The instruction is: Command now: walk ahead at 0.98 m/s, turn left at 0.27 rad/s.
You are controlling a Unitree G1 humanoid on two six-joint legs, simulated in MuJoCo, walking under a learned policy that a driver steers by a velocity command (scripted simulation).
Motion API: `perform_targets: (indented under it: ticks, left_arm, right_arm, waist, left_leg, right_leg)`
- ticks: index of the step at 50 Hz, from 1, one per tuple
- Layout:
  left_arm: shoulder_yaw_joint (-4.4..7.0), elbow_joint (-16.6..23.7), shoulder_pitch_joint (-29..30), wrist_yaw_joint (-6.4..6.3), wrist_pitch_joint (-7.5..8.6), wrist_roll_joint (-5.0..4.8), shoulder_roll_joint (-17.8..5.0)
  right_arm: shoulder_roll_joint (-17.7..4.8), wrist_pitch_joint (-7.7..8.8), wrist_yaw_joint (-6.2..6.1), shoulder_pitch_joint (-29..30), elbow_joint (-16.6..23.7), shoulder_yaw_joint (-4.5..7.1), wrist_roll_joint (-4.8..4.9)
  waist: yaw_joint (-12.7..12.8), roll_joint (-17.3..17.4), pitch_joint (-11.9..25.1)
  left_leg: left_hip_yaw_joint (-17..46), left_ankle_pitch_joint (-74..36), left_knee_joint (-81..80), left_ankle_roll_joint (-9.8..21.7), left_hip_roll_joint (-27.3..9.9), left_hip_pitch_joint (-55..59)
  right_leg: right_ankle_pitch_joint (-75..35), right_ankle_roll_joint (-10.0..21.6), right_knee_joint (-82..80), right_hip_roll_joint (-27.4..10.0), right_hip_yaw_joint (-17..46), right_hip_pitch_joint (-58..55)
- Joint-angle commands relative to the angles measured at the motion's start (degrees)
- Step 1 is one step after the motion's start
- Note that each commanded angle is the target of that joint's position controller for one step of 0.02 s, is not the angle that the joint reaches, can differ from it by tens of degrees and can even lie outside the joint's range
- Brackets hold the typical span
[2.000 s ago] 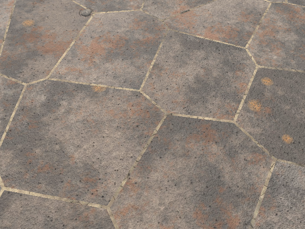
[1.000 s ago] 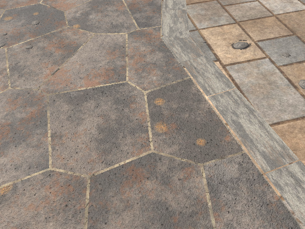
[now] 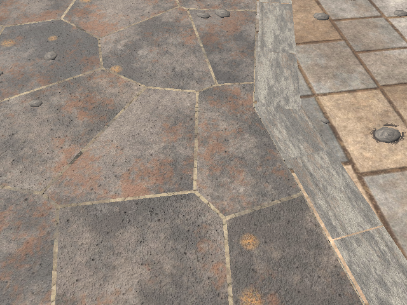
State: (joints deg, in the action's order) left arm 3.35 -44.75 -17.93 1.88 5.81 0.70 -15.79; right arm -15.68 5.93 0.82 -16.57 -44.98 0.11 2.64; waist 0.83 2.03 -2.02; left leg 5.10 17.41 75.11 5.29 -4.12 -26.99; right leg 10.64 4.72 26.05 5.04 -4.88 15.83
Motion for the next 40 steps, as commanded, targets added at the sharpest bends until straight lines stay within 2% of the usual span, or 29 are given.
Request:
perform_targets:
  ticks: [1,3,5,6,8,10,11,13,14,15,16,17,18,19,20,21,22,23,25,26,27,29,31,33,36,37,38,39,40]
  left_arm:
    - [0.43,2.5,4.5,0.35,1.98,-0.86,-2.4]
    - [0.81,1.7,4.7,-0.01,2.68,-0.37,-4.2]
    - [0.66,1.4,3.5,-0.65,3.38,0.02,-4.5]
    - [0.53,1.1,2.4,-0.96,3.68,-0.03,-4.8]
    - [0.51,0.1,-1.4,-1.45,3.9,-0.4,-6.2]
    - [0.65,-1.1,-4.4,-1.72,2.92,-0.51,-7.9]
    - [0.86,-1.0,-4.5,-1.87,2.11,-0.35,-9.2]
    - [1.7,0.2,-3.6,-2.93,-0.27,0.44,-12.5]
    - [2.1,1.0,-2.4,-3.6,-1.76,0.68,-13.9]
    - [2.18,2.2,0.1,-3.89,-2.49,0.57,-14.4]
    - [1.8,2.9,0.5,-3.78,-1.86,-0.35,-12.5]
    - [-1.49,6.4,-8.4,-1.91,0.22,1.15,-0.2]
    - [-1.71,7.7,-8.7,-1.18,2.39,-0.96,-6.4]
    - [-0.75,9.9,1.5,-1.35,3.12,-2.02,-10.0]
    - [-1.17,12.2,5.6,-1.91,3.16,-1.78,-8.2]
    - [-1.11,12.0,6.3,-2.46,2.47,-0.71,-8.1]
    - [-0.72,11.8,5.3,-2.51,1.53,-0.15,-8.7]
    - [-0.37,11.6,5.0,-2.55,0.52,0.32,-9.3]
    - [-0.63,11.9,6.3,-3.0,-0.35,0.92,-7.8]
    - [-1.01,12.5,7.7,-3.21,-0.67,1.11,-6.4]
    - [-1.26,12.5,8.1,-3.31,-1.01,0.87,-5.7]
    - [-1.39,11.8,9.3,-3.22,-1.35,0.34,-5.6]
    - [-1.44,12.4,13.5,-2.64,-1.18,0.19,-5.3]
    - [-1.26,13.1,16.7,-2.22,-0.79,0.23,-5.6]
    - [-0.03,12.4,15.7,-2.02,0.31,0.6,-7.6]
    - [0.2,11.5,13.3,-2.0,0.83,0.85,-7.4]
    - [0.36,11.4,11.4,-2.21,1.22,1.54,-8.4]
    - [0.23,11.8,10.7,-2.59,0.78,3.07,-9.7]
    - [0.22,10.2,5.9,-2.68,-0.25,2.4,-7.5]
  right_arm:
    - [-1.6,-2.07,-0.18,-4.2,2.5,0.5,0.12]
    - [-2.3,-2.78,-0.94,0.8,4.5,0.63,-0.63]
    - [-2.7,-2.2,-0.8,4.9,6.0,0.85,-1.32]
    - [-2.5,-1.75,-0.33,6.8,6.4,0.84,-1.54]
    - [-1.5,-0.93,0.82,11.7,7.8,0.64,-1.29]
    - [-1.6,-0.43,2.23,16.1,9.7,0.78,-0.64]
    - [-2.5,-0.25,2.99,17.0,10.6,1.18,-0.51]
    - [-6.1,-0.38,3.84,14.5,11.4,2.85,-0.58]
    - [-8.1,-0.87,3.82,6.8,10.2,4.05,-0.6]
    - [-11.7,-1.71,3.43,-6.5,7.0,5.77,-1.04]
    - [-14.1,-2.79,2.03,-13.6,5.5,7.02,-1.14]
    - [-19.9,-2.99,1.49,-10.7,7.4,7.84,-2.69]
    - [-17.8,-2.49,1.61,-9.6,10.3,7.63,-4.19]
    - [-14.6,-2.21,1.47,-7.7,11.9,7.24,-3.95]
    - [-13.5,-1.77,1.6,-3.8,11.7,6.79,-2.76]
    - [-11.3,-1.4,1.56,-0.1,12.7,6.13,-2.03]
    - [-11.3,-1.47,1.19,2.6,13.4,6.14,-2.44]
    - [-10.9,-1.8,0.94,4.3,13.8,6.13,-2.74]
    - [-10.7,-2.26,-0.03,4.6,13.0,6.18,-1.98]
    - [-11.4,-2.78,-0.73,4.2,12.5,6.41,-1.77]
    - [-11.7,-3.65,-1.53,4.2,12.1,6.5,-1.74]
    - [-10.9,-5.49,-2.92,3.8,11.7,6.32,-1.39]
    - [-9.5,-6.46,-3.85,1.6,10.6,5.83,-1.13]
    - [-8.6,-6.73,-4.12,0.3,10.0,5.4,-1.72]
    - [-6.9,-6.7,-3.91,1.6,10.0,4.68,-2.76]
    - [-6.2,-6.66,-3.65,2.8,10.1,4.32,-2.6]
    - [-4.5,-6.34,-3.18,2.1,10.6,3.69,-3.06]
    - [-3.7,-5.95,-2.84,-4.5,9.8,3.34,-3.01]
    - [-6.5,-5.86,-2.43,-6.5,9.7,3.39,-2.58]
  waist:
    - [-4.3,-5.0,-2.7]
    - [-3.8,-4.7,-6.3]
    - [-2.5,-4.0,-7.0]
    - [-1.5,-2.5,-6.6]
    - [1.0,-0.1,-6.8]
    - [2.5,-0.5,-7.6]
    - [2.1,-1.9,-7.1]
    - [-0.9,-5.9,-2.8]
    - [-5.0,-8.0,1.5]
    - [-11.1,-8.8,8.2]
    - [-13.7,-4.0,11.3]
    - [-3.2,22.7,16.5]
    - [-5.9,11.9,33.6]
    - [-8.2,2.3,27.4]
    - [-4.2,-5.7,16.2]
    - [-1.7,-8.8,11.7]
    - [0.7,-8.1,8.5]
    - [1.8,-6.8,6.3]
    - [2.1,-6.0,4.5]
    - [1.8,-5.2,5.1]
    - [1.7,-4.0,6.8]
    - [0.1,-1.1,10.6]
    - [-2.8,1.7,11.1]
    - [-4.6,4.1,9.5]
    - [-3.5,5.4,7.8]
    - [-1.8,4.8,7.7]
    - [-1.6,1.2,10.4]
    - [-4.7,-10.0,13.4]
    - [-2.8,-18.8,18.0]
  left_leg:
    - [3.1,-2.0,-1.1,-2.1,-6.4,-10.8]
    - [2.4,-9.5,-6.2,-4.0,-6.1,-13.3]
    - [-0.3,-20.5,-14.4,-4.6,-4.7,-12.7]
    - [-2.6,-26.5,-19.2,-4.1,-4.1,-11.2]
    - [-5.2,-34.8,-28.3,-2.3,-2.7,-8.3]
    - [-6.9,-35.4,-35.8,-0.6,-1.0,-10.4]
    - [-8.8,-33.5,-38.5,0.3,0.9,-10.4]
    - [-14.2,-24.6,-39.1,1.8,6.6,-7.7]
    - [-15.6,-19.8,-38.2,2.8,9.3,-1.2]
    - [-13.6,-19.7,-37.5,4.3,10.3,13.7]
    - [-6.3,-25.1,-41.6,5.4,7.8,28.7]
    - [22.0,-41.2,-39.2,18.4,-7.6,52.7]
    - [44.4,-20.7,-50.2,23.8,-14.2,59.0]
    - [39.8,-19.3,-53.4,18.5,-11.2,51.9]
    - [34.6,-22.2,-55.0,16.3,-8.8,39.7]
    - [30.2,-28.1,-55.1,15.6,-7.2,30.7]
    - [26.0,-34.2,-56.0,15.0,-5.1,22.5]
    - [22.4,-38.6,-57.1,14.2,-3.1,17.1]
    - [17.0,-47.1,-56.3,12.9,0.0,10.4]
    - [15.2,-50.3,-55.2,12.0,2.0,8.9]
    - [13.1,-52.4,-53.8,10.9,3.0,8.8]
    - [10.0,-49.0,-51.2,6.9,5.4,8.8]
    - [10.3,-39.4,-50.3,3.6,6.0,9.1]
    - [13.4,-31.5,-49.4,2.9,4.8,10.8]
    - [18.2,-29.8,-43.4,2.9,1.8,17.4]
    - [17.6,-28.8,-39.8,1.8,2.7,17.9]
    - [15.2,-21.9,-33.2,0.0,5.6,15.3]
    - [11.0,4.3,-22.0,-3.9,11.9,6.0]
    - [7.5,24.1,-13.2,-6.8,13.1,-2.1]
  right_leg:
    - [9.3,8.7,-20.3,-17.2,16.9,0.8]
    - [0.9,7.1,-22.4,-15.2,8.4,5.4]
    - [-6.0,5.6,-22.7,-12.2,0.7,5.7]
    - [-7.6,4.5,-22.9,-11.4,-2.1,4.6]
    - [-9.3,2.9,-24.2,-12.4,-4.3,0.1]
    - [-15.0,1.4,-23.4,-14.5,-5.6,-10.1]
    - [-25.7,0.6,-21.0,-15.3,-6.5,-15.6]
    - [-57.5,-1.6,-9.8,-16.3,-7.5,-25.3]
    - [-70.2,-2.2,2.3,-16.9,-7.7,-26.7]
    - [-72.5,-2.7,17.6,-16.9,-6.5,-22.0]
    - [-53.7,-5.4,35.4,-13.0,-6.5,-10.7]
    - [21.7,-10.3,66.1,1.4,-0.6,19.7]
    - [23.0,-7.8,73.7,2.1,14.9,24.2]
    - [18.4,-5.3,68.2,-1.3,16.1,24.1]
    - [16.9,-4.7,61.1,-3.1,14.9,24.9]
    - [16.4,-5.2,56.9,-4.8,14.3,22.9]
    - [15.6,-5.8,53.5,-5.9,14.2,19.0]
    - [15.3,-6.6,50.1,-6.5,13.8,16.9]
    - [13.3,-8.6,40.1,-6.6,12.2,15.3]
    - [10.5,-9.5,34.9,-5.3,11.1,14.5]
    - [6.7,-10.3,30.2,-4.1,9.8,13.8]
    - [-4.2,-10.8,21.2,-2.6,8.3,9.9]
    - [-13.2,-10.3,13.9,-1.9,7.8,7.7]
    - [-15.6,-9.4,9.3,-2.0,8.8,7.8]
    - [-13.0,-6.3,3.2,-3.5,10.9,8.7]
    - [-17.6,-4.8,-1.6,-4.5,10.4,5.4]
    - [-31.9,-2.1,-2.3,-9.5,13.8,-3.2]
    - [-55.1,7.2,1.2,-20.0,25.0,-15.3]
    - [-54.3,15.9,-0.6,-29.6,39.3,-21.8]
